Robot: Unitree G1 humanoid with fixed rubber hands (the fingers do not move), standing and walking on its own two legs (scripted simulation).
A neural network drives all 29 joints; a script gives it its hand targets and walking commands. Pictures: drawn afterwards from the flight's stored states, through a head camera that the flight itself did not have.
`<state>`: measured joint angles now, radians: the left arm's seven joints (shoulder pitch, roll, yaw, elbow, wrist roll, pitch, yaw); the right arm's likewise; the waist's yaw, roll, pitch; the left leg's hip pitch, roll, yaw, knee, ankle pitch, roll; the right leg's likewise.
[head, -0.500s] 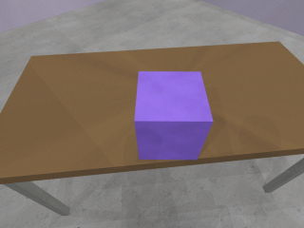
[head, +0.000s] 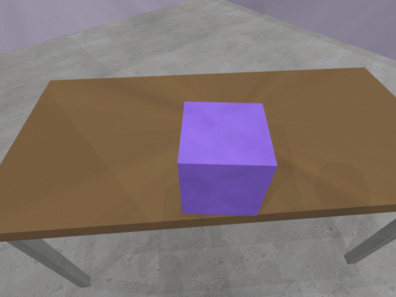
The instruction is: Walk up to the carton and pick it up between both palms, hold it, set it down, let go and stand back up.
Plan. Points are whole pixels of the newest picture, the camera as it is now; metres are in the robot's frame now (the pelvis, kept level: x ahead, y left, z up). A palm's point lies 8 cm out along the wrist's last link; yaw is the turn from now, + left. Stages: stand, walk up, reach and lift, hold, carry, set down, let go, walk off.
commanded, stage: stand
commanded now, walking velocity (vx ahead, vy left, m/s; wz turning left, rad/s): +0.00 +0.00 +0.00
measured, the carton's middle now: (221, 160) +0.42 -0.03 +0.01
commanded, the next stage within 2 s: none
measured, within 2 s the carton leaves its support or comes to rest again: neither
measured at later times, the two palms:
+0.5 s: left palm out of the picture +0.00 +0.23 -0.14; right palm out of the picture +0.00 -0.22 -0.13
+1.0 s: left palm out of the picture -0.03 +0.20 -0.14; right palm out of the picture -0.02 -0.22 -0.14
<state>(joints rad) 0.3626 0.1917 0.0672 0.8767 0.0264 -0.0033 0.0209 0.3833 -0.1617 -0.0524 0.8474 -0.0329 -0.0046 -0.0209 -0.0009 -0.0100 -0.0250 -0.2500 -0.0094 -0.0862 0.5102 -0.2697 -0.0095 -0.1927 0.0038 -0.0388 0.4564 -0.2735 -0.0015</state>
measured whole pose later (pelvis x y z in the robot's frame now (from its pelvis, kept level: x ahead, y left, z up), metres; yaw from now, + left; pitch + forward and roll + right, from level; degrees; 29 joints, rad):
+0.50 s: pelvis +0.00 +0.00 +0.00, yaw +0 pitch +0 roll +0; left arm 0.34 0.15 0.06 1.01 0.02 0.00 0.04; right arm 0.34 -0.12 -0.04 0.99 -0.03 0.00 -0.04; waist 0.00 -0.01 0.02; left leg -0.20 -0.02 -0.09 0.46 -0.25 -0.01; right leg -0.15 -0.01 -0.04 0.42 -0.27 0.00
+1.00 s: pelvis +0.00 -0.01 +0.00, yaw +1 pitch -1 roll +0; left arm 0.35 0.11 0.05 1.09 0.02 0.00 0.04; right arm 0.35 -0.10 -0.03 1.10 -0.02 0.00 -0.05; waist 0.01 0.00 0.04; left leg -0.17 -0.01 -0.10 0.44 -0.24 -0.03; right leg -0.13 0.01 -0.05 0.42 -0.27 -0.02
